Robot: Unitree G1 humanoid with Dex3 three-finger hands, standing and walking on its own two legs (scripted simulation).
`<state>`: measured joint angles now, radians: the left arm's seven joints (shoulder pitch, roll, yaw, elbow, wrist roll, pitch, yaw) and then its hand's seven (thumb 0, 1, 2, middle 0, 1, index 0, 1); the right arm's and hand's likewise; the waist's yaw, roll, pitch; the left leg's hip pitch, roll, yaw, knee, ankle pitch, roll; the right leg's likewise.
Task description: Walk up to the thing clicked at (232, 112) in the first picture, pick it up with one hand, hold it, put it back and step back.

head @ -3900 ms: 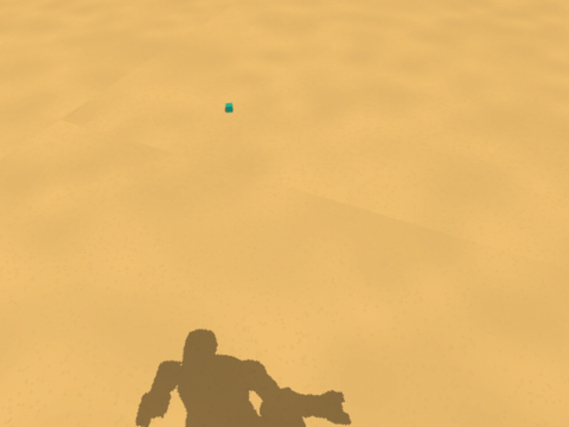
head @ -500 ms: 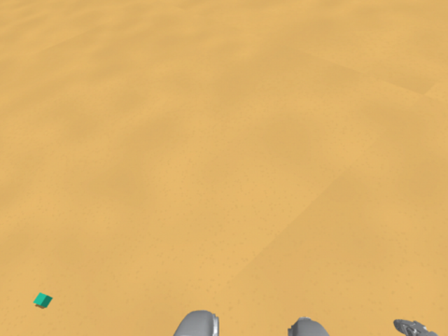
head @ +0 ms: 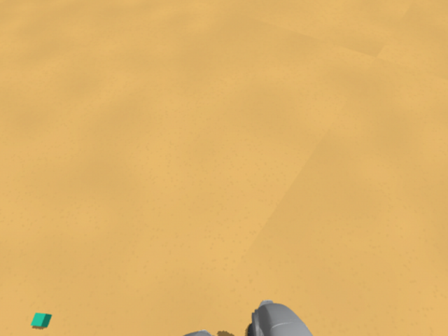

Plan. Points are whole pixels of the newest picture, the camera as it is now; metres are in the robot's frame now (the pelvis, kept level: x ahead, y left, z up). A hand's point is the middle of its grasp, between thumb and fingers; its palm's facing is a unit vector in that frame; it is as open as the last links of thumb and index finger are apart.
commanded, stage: walk up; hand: left
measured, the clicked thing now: (41, 319) +0.30 +0.74 -0.72
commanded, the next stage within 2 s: none
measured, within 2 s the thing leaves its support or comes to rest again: neither
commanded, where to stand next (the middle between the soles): -0.14 +0.59 m, yaw -13 degrees
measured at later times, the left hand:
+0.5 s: hand out of the picture +0.03 +0.58 -0.14, palm faces -0.04 -0.77 -0.64, open 7.4 cm
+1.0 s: hand out of the picture -0.04 +0.74 -0.10, palm faces -0.08 -0.77 -0.64, open 7.4 cm
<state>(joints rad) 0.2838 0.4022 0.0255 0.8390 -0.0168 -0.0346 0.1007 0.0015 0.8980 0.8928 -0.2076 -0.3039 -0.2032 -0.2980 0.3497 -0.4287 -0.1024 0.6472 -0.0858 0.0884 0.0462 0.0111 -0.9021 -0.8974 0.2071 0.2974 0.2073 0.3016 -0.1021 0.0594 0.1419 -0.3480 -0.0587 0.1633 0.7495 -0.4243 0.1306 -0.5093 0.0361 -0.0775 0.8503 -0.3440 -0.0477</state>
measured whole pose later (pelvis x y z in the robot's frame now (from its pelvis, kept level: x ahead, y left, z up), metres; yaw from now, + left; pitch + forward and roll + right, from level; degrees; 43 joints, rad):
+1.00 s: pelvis -0.15 +0.43 -0.01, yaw -5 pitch -3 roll +0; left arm 0.27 0.42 0.06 0.78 0.04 -0.05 0.10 0.00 0.89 0.89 -0.21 -0.30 -0.21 -0.30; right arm 0.24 -0.50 -0.12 0.67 -0.05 0.14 0.07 0.01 -0.91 -0.90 0.21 0.30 0.21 0.30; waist -0.01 0.15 0.14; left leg -0.52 0.03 -0.17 1.31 -0.42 -0.02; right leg -0.51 -0.13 0.02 0.80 -0.26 0.00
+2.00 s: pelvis -0.24 +0.69 +0.02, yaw -14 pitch -2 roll +0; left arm 0.17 0.45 0.09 0.93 0.03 0.03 -0.02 0.00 0.90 0.89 -0.20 -0.30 -0.20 -0.30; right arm 0.34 -0.39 -0.04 0.94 -0.03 -0.07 -0.02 0.01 -0.90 -0.90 0.21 0.30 0.21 0.30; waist -0.04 -0.06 0.08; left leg -0.27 0.02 0.00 0.64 -0.34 0.00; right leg -0.44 -0.04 0.07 0.90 -0.41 -0.02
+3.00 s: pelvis -0.22 +0.65 +0.03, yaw -13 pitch -2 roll +0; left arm 0.05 0.34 0.03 1.13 0.01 0.01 -0.02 0.00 0.90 0.89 -0.20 -0.30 -0.20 -0.30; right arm 0.10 -0.36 0.01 1.13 -0.01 -0.03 -0.01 0.01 -0.91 -0.90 0.21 0.30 0.21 0.30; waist 0.00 -0.01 0.06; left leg -0.14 0.04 -0.03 0.41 -0.24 -0.04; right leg -0.17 -0.03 -0.02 0.43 -0.22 0.02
